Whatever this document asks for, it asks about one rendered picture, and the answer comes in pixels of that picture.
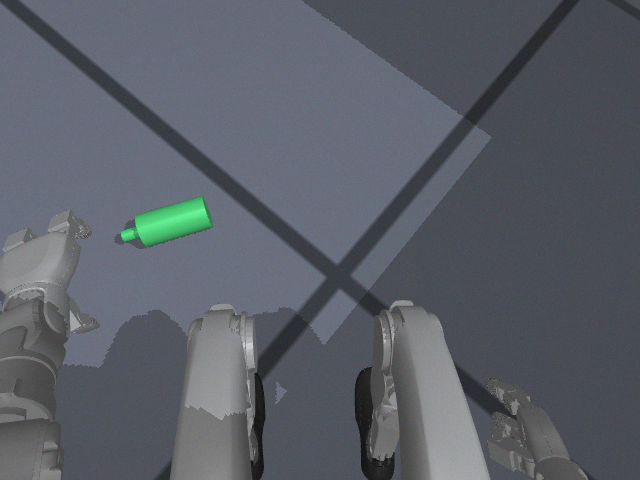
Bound right robot arm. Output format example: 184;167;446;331
534;457;589;480

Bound right robot foot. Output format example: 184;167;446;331
355;367;395;480

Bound bottle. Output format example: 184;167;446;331
121;196;213;247

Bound left robot hand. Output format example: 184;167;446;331
0;209;100;333

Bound right robot hand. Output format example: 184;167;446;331
485;378;570;479

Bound left robot arm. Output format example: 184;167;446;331
0;283;71;480

